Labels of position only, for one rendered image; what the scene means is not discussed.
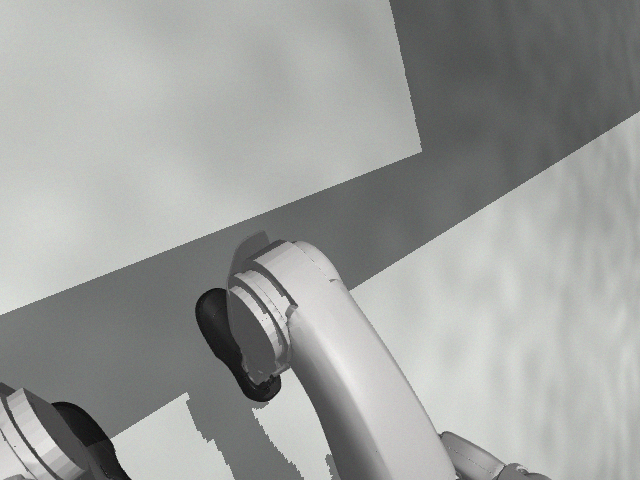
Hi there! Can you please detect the left robot foot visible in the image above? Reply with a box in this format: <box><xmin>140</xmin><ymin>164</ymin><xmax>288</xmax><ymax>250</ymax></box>
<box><xmin>51</xmin><ymin>402</ymin><xmax>131</xmax><ymax>480</ymax></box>

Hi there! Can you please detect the right robot arm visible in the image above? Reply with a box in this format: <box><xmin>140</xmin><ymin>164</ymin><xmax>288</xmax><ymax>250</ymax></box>
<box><xmin>496</xmin><ymin>463</ymin><xmax>551</xmax><ymax>480</ymax></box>

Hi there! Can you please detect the right robot foot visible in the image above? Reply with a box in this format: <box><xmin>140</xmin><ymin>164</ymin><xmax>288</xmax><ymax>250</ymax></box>
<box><xmin>195</xmin><ymin>288</ymin><xmax>281</xmax><ymax>402</ymax></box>

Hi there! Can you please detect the right robot hand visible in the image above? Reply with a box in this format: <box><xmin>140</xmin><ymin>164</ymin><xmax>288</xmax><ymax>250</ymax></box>
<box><xmin>438</xmin><ymin>431</ymin><xmax>507</xmax><ymax>480</ymax></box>

